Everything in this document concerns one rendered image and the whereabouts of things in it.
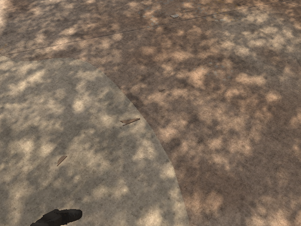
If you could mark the robot left hand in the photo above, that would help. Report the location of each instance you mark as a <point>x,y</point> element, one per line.
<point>59,217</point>

